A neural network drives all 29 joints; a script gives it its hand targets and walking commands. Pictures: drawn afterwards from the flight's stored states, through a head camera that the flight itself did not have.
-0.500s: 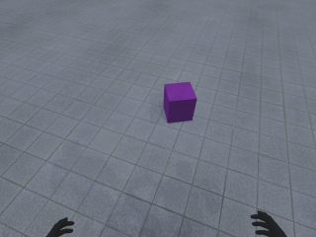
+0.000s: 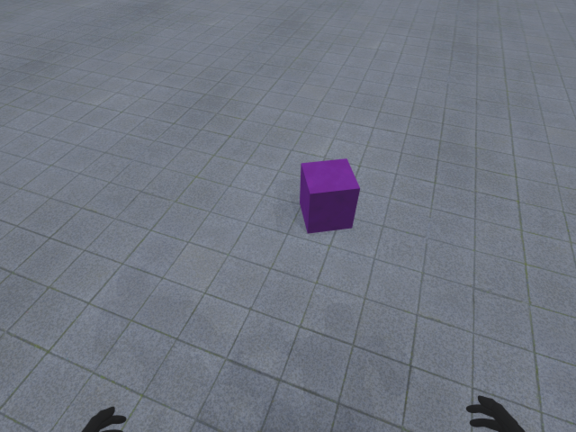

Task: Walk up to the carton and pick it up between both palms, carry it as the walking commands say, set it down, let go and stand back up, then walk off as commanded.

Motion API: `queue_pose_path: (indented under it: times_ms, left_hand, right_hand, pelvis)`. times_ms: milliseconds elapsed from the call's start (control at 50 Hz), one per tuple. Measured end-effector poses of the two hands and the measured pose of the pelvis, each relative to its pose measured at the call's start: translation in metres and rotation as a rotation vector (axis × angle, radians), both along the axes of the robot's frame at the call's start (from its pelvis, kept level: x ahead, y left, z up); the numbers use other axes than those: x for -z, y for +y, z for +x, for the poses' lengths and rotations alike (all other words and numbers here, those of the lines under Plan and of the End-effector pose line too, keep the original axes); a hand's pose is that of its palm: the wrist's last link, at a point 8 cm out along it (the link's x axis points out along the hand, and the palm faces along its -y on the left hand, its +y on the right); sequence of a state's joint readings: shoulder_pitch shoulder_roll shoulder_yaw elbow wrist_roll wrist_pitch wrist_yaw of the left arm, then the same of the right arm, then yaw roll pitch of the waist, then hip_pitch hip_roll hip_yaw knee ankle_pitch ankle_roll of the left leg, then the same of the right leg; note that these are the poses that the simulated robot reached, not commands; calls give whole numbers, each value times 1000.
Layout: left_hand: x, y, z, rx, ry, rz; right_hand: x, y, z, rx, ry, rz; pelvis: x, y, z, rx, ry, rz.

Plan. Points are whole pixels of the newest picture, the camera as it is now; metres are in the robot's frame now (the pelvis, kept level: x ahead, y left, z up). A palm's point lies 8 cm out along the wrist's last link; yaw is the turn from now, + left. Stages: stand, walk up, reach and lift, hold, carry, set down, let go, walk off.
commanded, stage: stand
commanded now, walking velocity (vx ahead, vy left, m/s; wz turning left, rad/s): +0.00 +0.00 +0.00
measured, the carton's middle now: (327, 196) +1.20 -0.19 -0.63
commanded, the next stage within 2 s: walk up in 1.86 s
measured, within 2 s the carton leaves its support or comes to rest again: neither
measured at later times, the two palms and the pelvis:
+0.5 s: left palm out of the picture +0.11 +0.29 -0.08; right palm out of the picture +0.10 -0.31 -0.08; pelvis -0.01 +0.00 +0.02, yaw +0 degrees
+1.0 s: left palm out of the picture +0.10 +0.30 -0.08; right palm out of the picture +0.10 -0.31 -0.08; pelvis +0.00 +0.00 +0.03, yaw +1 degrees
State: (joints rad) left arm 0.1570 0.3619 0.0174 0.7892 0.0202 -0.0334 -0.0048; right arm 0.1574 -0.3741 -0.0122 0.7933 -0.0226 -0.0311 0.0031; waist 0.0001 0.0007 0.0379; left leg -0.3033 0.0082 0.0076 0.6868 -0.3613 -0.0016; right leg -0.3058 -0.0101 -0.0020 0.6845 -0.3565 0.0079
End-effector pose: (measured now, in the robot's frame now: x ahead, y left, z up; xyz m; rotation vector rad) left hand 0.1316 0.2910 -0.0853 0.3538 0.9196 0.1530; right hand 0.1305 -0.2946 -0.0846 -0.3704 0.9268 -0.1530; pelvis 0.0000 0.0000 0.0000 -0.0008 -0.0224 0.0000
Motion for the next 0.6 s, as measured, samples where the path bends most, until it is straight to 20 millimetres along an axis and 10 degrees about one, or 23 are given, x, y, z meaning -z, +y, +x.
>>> queue_pose_path:
  times_ms: [600]
  left_hand:
    - [-2, 4, -28, -37, 127, -6]
  right_hand:
    - [-5, -11, -34, 50, 135, -4]
  pelvis:
    - [-20, -3, -6, -4, -16, 0]
